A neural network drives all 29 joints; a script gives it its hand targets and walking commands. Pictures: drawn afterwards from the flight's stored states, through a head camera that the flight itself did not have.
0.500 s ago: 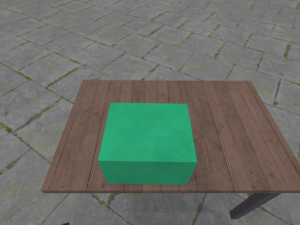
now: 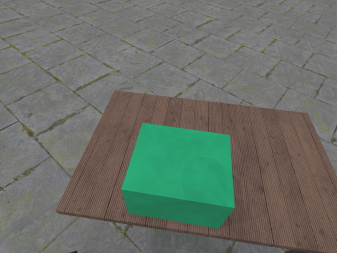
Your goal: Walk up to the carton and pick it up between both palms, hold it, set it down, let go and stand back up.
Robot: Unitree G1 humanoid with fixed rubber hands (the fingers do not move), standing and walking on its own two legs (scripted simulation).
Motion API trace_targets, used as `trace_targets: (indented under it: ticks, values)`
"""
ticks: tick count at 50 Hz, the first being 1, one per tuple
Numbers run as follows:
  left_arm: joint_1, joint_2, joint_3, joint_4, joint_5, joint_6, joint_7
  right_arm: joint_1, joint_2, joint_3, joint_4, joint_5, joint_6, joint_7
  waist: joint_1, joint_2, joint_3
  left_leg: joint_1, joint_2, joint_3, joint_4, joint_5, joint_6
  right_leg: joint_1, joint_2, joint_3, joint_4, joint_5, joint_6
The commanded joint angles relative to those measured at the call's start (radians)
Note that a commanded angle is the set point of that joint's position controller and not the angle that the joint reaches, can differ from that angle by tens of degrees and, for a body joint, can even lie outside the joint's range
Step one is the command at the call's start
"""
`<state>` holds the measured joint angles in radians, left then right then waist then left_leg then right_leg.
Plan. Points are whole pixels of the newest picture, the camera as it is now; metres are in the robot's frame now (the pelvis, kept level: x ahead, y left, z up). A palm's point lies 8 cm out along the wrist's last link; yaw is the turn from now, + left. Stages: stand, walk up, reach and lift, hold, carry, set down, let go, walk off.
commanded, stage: walk up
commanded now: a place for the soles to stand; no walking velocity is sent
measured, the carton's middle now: (179, 173) +0.37 -0.03 -0.09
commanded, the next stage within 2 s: none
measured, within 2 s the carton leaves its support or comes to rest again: neither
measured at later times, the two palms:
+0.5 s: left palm out of the picture +0.06 +0.27 -0.12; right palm out of the picture +0.08 -0.26 -0.11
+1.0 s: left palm out of the picture +0.01 +0.23 -0.13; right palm out of the picture +0.02 -0.27 -0.10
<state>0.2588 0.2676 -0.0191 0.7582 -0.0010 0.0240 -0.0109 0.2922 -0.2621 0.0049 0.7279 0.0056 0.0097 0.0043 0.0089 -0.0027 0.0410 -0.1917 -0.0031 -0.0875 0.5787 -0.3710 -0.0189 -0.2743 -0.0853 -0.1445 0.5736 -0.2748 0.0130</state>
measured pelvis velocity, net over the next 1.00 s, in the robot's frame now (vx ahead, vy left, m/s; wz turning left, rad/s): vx -0.06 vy -0.03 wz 0.11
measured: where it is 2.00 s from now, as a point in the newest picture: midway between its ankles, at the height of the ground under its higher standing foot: outside the picture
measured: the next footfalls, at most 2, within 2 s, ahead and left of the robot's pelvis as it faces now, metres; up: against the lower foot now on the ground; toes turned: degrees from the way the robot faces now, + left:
none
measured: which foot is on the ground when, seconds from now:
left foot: down 0.00-1.00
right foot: down 0.00-1.00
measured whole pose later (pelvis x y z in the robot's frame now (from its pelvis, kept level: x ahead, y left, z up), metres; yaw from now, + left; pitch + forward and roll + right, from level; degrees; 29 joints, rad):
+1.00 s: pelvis -0.06 -0.03 -0.01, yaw +6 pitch -2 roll +0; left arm 0.22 0.28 0.00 0.76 0.00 0.07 -0.03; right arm 0.34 -0.22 -0.01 0.70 -0.01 0.02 -0.01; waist -0.02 -0.06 0.07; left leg -0.27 -0.03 -0.01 0.65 -0.34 0.03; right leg -0.36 -0.06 -0.09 0.73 -0.45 0.00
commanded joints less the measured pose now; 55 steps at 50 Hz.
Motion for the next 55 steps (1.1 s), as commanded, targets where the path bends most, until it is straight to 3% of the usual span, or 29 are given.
trace_targets:
  ticks: [1, 7, 13, 20, 21, 22, 24, 25, 28, 31, 33, 34, 35, 36, 37, 39, 40, 42, 43, 44, 45, 46, 47, 50, 51, 53, 54, 55]
  values:
    - [-0.001, 0.154, 0.046, -0.097, -0.001, -0.029, 0.006, 0.034, -0.159, -0.052, -0.077, -0.003, -0.025, -0.010, -0.002, 0.000, -0.061, -0.075, 0.064, -0.070, -0.094, 0.333, 0.049, 0.117, -0.078, 0.089, -0.088, 0.245, -0.066]
    - [-0.004, 0.161, 0.049, -0.098, 0.001, -0.026, 0.006, 0.024, -0.160, -0.052, -0.071, -0.002, -0.025, -0.010, -0.003, -0.014, -0.046, -0.092, 0.057, -0.076, -0.101, 0.334, 0.049, 0.134, -0.079, 0.069, -0.090, 0.233, -0.067]
    - [-0.001, 0.165, 0.052, -0.096, 0.005, -0.023, 0.007, 0.026, -0.160, -0.055, -0.062, 0.001, -0.025, -0.009, -0.003, 0.010, -0.045, -0.122, 0.046, -0.086, -0.109, 0.276, 0.049, 0.144, -0.082, 0.063, -0.094, 0.163, -0.068]
    - [0.009, 0.166, 0.052, -0.085, 0.007, -0.023, 0.010, 0.018, -0.158, -0.058, -0.059, -0.003, -0.026, -0.009, 0.004, 0.018, -0.052, -0.126, 0.038, -0.108, -0.105, 0.323, 0.055, 0.166, -0.083, 0.061, -0.087, 0.191, -0.065]
    - [-0.048, 0.227, 0.074, -0.095, 0.020, -0.004, 0.006, 0.019, -0.198, -0.080, -0.088, -0.015, -0.031, -0.023, -0.011, -0.020, 0.005, -0.152, 0.082, -0.139, -0.088, 0.479, 0.060, 0.130, -0.068, 0.045, -0.001, 0.320, -0.072]
    - [-0.045, 0.215, 0.073, -0.102, 0.022, 0.006, 0.002, 0.045, -0.230, -0.093, -0.088, -0.018, -0.033, -0.031, -0.009, -0.003, -0.025, -0.132, 0.104, -0.175, -0.085, 0.535, 0.079, 0.125, -0.050, 0.048, 0.042, 0.335, -0.069]
    - [-0.038, 0.186, 0.069, -0.113, 0.025, 0.016, -0.004, 0.049, -0.261, -0.105, -0.095, -0.016, -0.032, -0.038, -0.013, 0.057, -0.036, -0.134, 0.144, -0.237, -0.101, 0.500, 0.122, 0.105, -0.026, 0.068, 0.076, 0.275, -0.062]
    - [-0.046, 0.188, 0.071, -0.119, 0.027, 0.020, -0.005, 0.046, -0.258, -0.106, -0.099, -0.014, -0.029, -0.040, -0.015, 0.054, -0.037, -0.138, 0.152, -0.260, -0.107, 0.470, 0.138, 0.103, -0.017, 0.079, 0.083, 0.241, -0.061]
    - [-0.040, 0.183, 0.079, -0.122, 0.028, 0.024, -0.011, 0.014, -0.254, -0.103, -0.128, -0.011, -0.021, -0.040, -0.002, 0.110, -0.043, -0.189, 0.144, -0.257, -0.119, 0.363, 0.141, 0.122, -0.004, 0.103, 0.065, 0.174, -0.064]
    - [-0.023, 0.211, 0.092, -0.122, 0.026, 0.015, -0.016, 0.009, -0.223, -0.095, -0.151, -0.012, -0.013, -0.036, 0.013, 0.079, -0.090, -0.222, 0.083, -0.165, -0.032, 0.284, 0.088, 0.191, -0.059, 0.132, 0.013, 0.263, -0.110]
    - [-0.007, 0.242, 0.102, -0.114, 0.018, 0.014, -0.017, 0.016, -0.184, -0.088, -0.160, -0.007, -0.007, -0.035, 0.031, -0.010, -0.142, -0.154, -0.007, -0.030, 0.157, 0.191, 0.034, 0.151, -0.167, 0.173, -0.087, 0.250, -0.191]
    - [-0.024, 0.246, 0.102, -0.117, 0.013, 0.017, -0.016, 0.030, -0.161, -0.083, -0.164, -0.004, -0.003, -0.037, 0.029, -0.053, -0.127, -0.128, -0.047, 0.055, 0.246, 0.077, 0.012, 0.090, -0.230, 0.198, -0.152, 0.223, -0.240]
    - [-0.052, 0.240, 0.100, -0.123, 0.012, 0.019, -0.012, 0.046, -0.140, -0.081, -0.162, -0.008, 0.001, -0.039, 0.019, -0.107, -0.093, -0.127, -0.051, 0.090, 0.325, -0.106, 0.008, 0.038, -0.281, 0.221, -0.182, 0.238, -0.280]
    - [-0.063, 0.237, 0.101, -0.129, 0.018, 0.024, -0.009, 0.067, -0.126, -0.078, -0.164, -0.012, 0.004, -0.041, 0.015, -0.142, -0.072, -0.148, -0.033, 0.082, 0.387, -0.218, 0.013, 0.005, -0.312, 0.228, -0.191, 0.245, -0.306]
    - [-0.071, 0.243, 0.102, -0.133, 0.021, 0.030, -0.006, 0.071, -0.126, -0.080, -0.167, -0.010, 0.004, -0.041, 0.015, -0.160, -0.046, -0.152, -0.022, 0.073, 0.417, -0.253, 0.015, -0.043, -0.320, 0.221, -0.201, 0.238, -0.315]
    - [-0.092, 0.242, 0.095, -0.132, 0.024, 0.037, -0.005, 0.074, -0.134, -0.088, -0.167, -0.001, -0.005, -0.041, 0.008, -0.151, -0.027, -0.136, -0.014, 0.069, 0.365, -0.229, 0.013, -0.077, -0.285, 0.186, -0.187, 0.211, -0.287]
    - [-0.103, 0.227, 0.084, -0.129, 0.022, 0.034, -0.004, 0.086, -0.125, -0.087, -0.161, -0.003, -0.011, -0.034, -0.012, -0.142, -0.043, -0.112, 0.007, 0.066, 0.251, -0.148, 0.011, -0.057, -0.266, 0.168, -0.161, 0.179, -0.250]
    - [-0.140, 0.209, 0.069, -0.127, 0.014, 0.029, -0.008, 0.137, -0.131, -0.092, -0.141, -0.006, -0.023, -0.024, -0.056, -0.126, -0.065, -0.005, 0.034, 0.036, -0.045, 0.063, 0.030, -0.082, -0.205, 0.134, -0.101, -0.019, -0.146]
    - [-0.103, 0.174, 0.060, -0.128, 0.006, 0.025, -0.012, 0.118, -0.168, -0.099, -0.144, -0.016, -0.025, -0.020, -0.042, -0.030, -0.074, -0.019, 0.091, -0.106, -0.158, -0.003, 0.068, -0.099, -0.161, 0.098, -0.054, -0.176, -0.089]
    - [-0.063, 0.135, 0.055, -0.130, -0.001, 0.024, -0.016, 0.068, -0.232, -0.113, -0.150, -0.021, -0.027, -0.019, -0.020, 0.111, -0.045, -0.103, 0.208, -0.353, -0.255, -0.164, 0.127, -0.110, -0.058, 0.042, 0.077, -0.215, -0.026]
    - [-0.059, 0.153, 0.068, -0.120, 0.005, 0.032, -0.010, 0.016, -0.289, -0.133, -0.144, -0.017, -0.023, -0.025, -0.027, 0.143, 0.006, -0.280, 0.278, -0.446, -0.330, -0.286, 0.196, -0.038, 0.019, 0.083, 0.196, -0.273, -0.006]
    - [-0.051, 0.151, 0.066, -0.103, 0.007, 0.034, -0.010, -0.028, -0.260, -0.126, -0.136, -0.018, -0.026, -0.028, -0.008, 0.161, 0.048, -0.332, 0.259, -0.408, -0.347, -0.274, 0.208, -0.009, 0.007, 0.148, 0.245, -0.261, -0.013]
    - [-0.036, 0.144, 0.063, -0.095, 0.002, 0.024, -0.012, -0.049, -0.217, -0.110, -0.135, -0.022, -0.033, -0.028, 0.004, 0.158, 0.050, -0.262, 0.227, -0.320, -0.323, -0.139, 0.185, -0.038, 0.009, 0.166, 0.201, -0.234, -0.016]
    - [0.019, 0.133, 0.068, -0.080, 0.010, -0.019, -0.007, -0.098, -0.199, -0.093, -0.153, -0.027, -0.035, -0.020, 0.033, 0.178, -0.010, -0.108, 0.189, -0.148, -0.184, 0.357, 0.145, -0.012, 0.041, 0.140, 0.023, -0.047, -0.016]
    - [0.033, 0.134, 0.068, -0.076, 0.010, -0.032, -0.003, -0.085, -0.188, -0.090, -0.145, -0.023, -0.032, -0.013, 0.030, 0.152, -0.057, -0.049, 0.171, -0.113, -0.142, 0.418, 0.131, 0.024, 0.050, 0.133, -0.067, 0.040, -0.018]
    - [0.021, 0.165, 0.080, -0.084, 0.021, -0.048, 0.003, -0.033, -0.155, -0.074, -0.142, -0.012, -0.031, 0.000, 0.002, 0.095, -0.098, -0.096, 0.141, -0.062, -0.105, 0.276, 0.098, 0.122, -0.005, 0.211, -0.095, 0.194, -0.038]
    - [0.005, 0.178, 0.086, -0.089, 0.014, -0.048, 0.003, -0.009, -0.134, -0.067, -0.132, -0.006, -0.027, 0.002, -0.020, 0.050, -0.092, -0.097, 0.107, -0.039, -0.124, 0.131, 0.080, 0.095, -0.026, 0.254, -0.087, 0.168, -0.055]
    - [0.007, 0.175, 0.087, -0.090, 0.005, -0.044, 0.000, -0.001, -0.126, -0.067, -0.121, -0.006, -0.019, 0.002, -0.025, 0.033, -0.069, -0.077, 0.087, -0.025, -0.139, -0.011, 0.072, 0.015, -0.027, 0.280, -0.119, 0.035, -0.065]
